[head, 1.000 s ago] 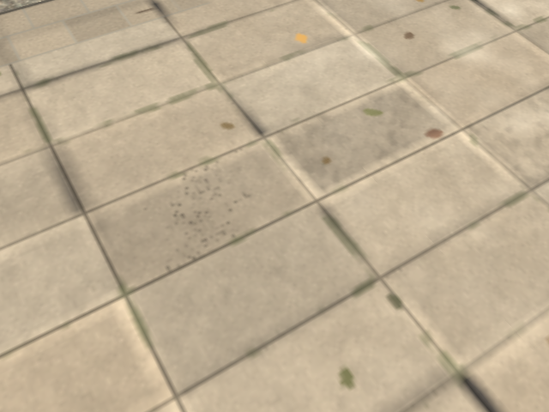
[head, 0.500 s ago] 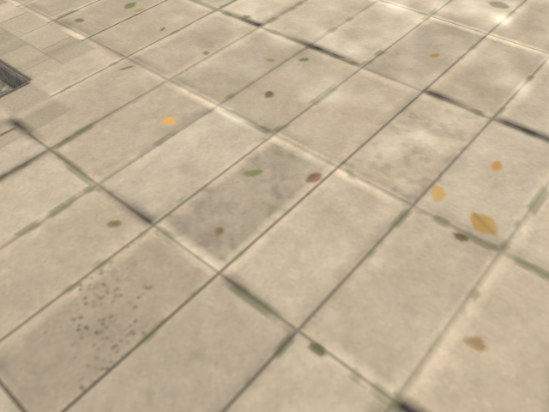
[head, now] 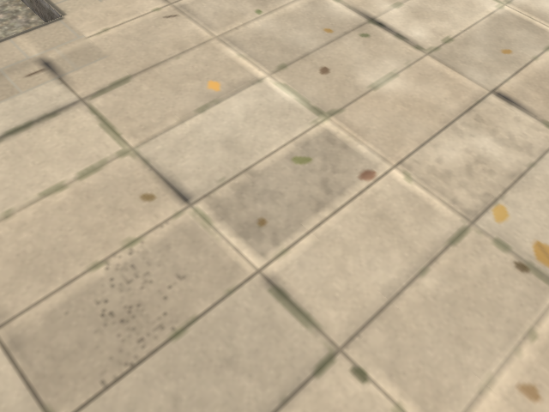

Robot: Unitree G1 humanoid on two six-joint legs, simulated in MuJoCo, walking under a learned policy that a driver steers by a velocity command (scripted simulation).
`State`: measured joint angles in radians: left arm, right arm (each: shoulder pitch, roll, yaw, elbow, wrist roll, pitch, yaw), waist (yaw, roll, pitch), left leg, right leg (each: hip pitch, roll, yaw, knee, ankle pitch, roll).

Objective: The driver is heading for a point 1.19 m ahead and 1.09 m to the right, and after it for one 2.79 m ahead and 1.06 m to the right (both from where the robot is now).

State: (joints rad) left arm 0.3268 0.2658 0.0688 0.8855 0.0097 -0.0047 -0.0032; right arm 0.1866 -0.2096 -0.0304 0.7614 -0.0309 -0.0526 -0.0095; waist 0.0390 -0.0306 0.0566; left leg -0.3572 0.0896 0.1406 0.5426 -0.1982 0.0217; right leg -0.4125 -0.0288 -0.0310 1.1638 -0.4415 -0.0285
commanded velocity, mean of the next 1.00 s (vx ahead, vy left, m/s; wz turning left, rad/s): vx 0.04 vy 0.00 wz -0.88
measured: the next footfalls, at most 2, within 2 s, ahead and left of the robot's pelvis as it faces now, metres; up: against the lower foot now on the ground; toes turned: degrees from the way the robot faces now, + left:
right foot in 0.36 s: +0.11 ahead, -0.12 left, +0.00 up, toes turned -25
left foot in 0.80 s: +0.22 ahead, +0.03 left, +0.00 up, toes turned -49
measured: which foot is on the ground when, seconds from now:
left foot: down 0.00-0.36, up 0.38-0.78, down 0.80-1.00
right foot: up 0.00-0.34, down 0.36-0.80, up 0.82-1.00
